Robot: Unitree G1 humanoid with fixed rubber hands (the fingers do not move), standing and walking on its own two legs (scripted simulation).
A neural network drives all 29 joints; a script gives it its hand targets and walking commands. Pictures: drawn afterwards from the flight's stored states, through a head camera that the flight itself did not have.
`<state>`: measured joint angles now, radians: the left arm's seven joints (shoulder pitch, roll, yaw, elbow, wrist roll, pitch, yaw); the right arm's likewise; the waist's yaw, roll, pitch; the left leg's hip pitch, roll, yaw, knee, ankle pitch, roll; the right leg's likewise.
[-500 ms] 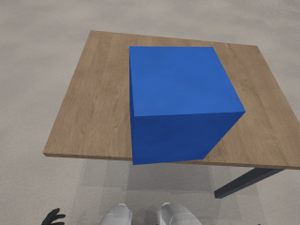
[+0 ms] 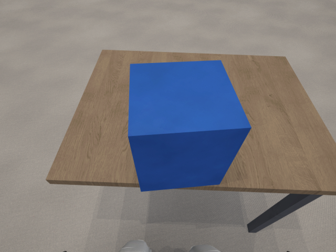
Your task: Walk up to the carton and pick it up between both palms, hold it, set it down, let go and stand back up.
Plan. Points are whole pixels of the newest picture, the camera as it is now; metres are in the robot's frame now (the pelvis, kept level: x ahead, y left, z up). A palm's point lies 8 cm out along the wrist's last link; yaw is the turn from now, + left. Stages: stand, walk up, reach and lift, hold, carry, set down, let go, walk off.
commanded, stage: walk up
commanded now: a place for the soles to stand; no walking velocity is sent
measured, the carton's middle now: (178, 129) +0.37 -0.01 +0.07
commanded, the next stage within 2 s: none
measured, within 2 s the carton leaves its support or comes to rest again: neither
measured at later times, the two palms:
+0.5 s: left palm out of the picture +0.06 +0.29 -0.12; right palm out of the picture +0.06 -0.30 -0.10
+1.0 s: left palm out of the picture +0.04 +0.25 -0.10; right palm out of the picture +0.03 -0.34 -0.12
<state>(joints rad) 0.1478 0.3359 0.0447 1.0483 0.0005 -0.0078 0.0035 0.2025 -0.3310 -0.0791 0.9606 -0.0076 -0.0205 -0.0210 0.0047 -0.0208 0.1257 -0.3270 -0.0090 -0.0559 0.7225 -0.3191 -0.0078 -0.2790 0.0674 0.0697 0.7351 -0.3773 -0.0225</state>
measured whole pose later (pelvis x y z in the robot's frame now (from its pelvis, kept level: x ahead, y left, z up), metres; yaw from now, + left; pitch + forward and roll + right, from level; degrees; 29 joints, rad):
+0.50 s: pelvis -0.01 +0.00 +0.01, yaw +0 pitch -4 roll +0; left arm 0.14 0.34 0.02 1.05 0.00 -0.01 0.00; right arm 0.20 -0.33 -0.07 0.96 -0.01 -0.02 -0.01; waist 0.00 -0.02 0.07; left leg -0.33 -0.01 -0.06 0.66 -0.27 -0.01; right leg -0.28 0.06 0.07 0.67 -0.32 -0.02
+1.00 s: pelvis -0.03 -0.05 +0.01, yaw -1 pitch -3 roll +3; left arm 0.15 0.34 0.05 1.03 0.00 -0.01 -0.01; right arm 0.19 -0.33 -0.07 0.97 -0.01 -0.01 -0.02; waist 0.00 -0.01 0.11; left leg -0.36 0.00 -0.06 0.78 -0.41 -0.01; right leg -0.27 0.07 0.07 0.70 -0.37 -0.08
